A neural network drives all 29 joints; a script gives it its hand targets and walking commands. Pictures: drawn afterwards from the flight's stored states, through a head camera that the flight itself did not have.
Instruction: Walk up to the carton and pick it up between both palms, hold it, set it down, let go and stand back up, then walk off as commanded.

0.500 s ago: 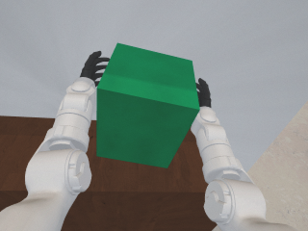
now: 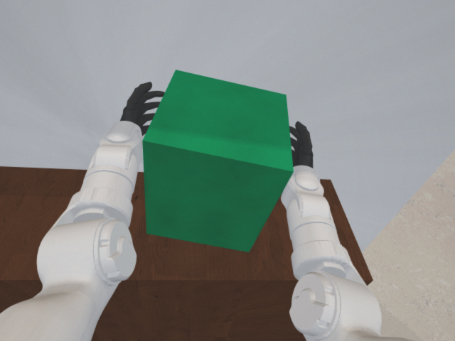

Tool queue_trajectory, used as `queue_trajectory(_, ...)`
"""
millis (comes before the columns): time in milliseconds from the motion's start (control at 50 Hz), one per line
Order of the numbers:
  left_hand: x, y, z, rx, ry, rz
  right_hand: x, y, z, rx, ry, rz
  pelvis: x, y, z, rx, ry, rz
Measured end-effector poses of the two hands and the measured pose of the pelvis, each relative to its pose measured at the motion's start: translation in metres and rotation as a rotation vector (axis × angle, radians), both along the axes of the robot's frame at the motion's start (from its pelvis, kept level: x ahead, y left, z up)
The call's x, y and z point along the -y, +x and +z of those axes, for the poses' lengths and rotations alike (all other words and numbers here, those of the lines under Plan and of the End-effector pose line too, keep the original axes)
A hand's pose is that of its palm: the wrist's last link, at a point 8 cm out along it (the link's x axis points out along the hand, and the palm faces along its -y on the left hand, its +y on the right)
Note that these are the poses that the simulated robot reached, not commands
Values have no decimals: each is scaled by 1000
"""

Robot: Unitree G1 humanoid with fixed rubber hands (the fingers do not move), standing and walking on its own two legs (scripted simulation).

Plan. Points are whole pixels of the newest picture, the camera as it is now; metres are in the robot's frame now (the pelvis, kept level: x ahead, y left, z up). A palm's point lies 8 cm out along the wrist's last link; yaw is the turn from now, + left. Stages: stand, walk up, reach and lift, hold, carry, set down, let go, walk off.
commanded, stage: set down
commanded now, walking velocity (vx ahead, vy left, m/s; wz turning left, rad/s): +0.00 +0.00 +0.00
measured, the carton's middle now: (214, 166) +0.43 +0.00 +0.10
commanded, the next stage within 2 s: none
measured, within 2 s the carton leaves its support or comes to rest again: rests again in 1.42 s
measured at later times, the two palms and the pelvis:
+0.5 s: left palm (140, 133) +0.47 +0.14 +0.14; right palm (295, 173) +0.40 -0.15 +0.11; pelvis +0.01 +0.00 +0.00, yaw +0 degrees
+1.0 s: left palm (141, 141) +0.48 +0.14 +0.12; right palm (291, 181) +0.40 -0.15 +0.09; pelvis +0.01 +0.00 +0.00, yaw +0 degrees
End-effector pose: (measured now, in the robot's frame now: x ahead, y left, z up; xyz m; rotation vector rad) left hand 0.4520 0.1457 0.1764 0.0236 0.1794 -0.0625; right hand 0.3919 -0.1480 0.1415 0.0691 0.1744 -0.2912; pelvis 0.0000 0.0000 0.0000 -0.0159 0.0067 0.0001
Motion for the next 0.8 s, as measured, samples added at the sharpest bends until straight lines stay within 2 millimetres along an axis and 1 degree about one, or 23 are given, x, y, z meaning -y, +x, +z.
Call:
queue_trajectory(260, 4, 11, -13, -27, -1, -25, 3, 4, -9, -11, 0, -25, -2, 4, 0, -21, 3, -4)
queue_trajectory(580, 5, 25, -39, -62, 2, -35, 2, 13, -37, -45, -8, -36, -4, 16, -1, -76, 0, -2)
queue_trajectory(800, 7, 30, -50, -65, -3, -41, 4, 15, -48, -49, -23, -42, -3, 18, -1, -107, -4, -4)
